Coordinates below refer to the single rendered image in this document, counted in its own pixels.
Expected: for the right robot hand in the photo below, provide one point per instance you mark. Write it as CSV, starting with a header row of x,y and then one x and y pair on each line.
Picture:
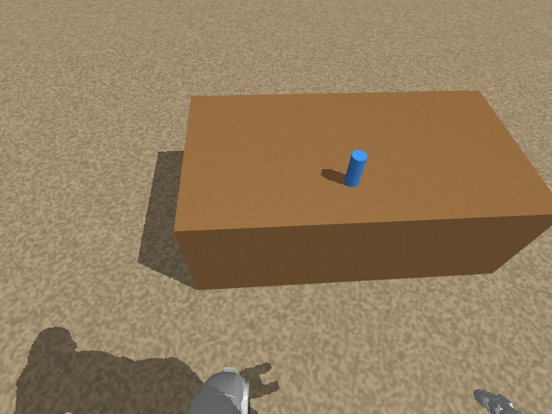
x,y
496,404

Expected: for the can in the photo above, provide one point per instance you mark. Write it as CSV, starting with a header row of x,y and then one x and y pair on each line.
x,y
355,168

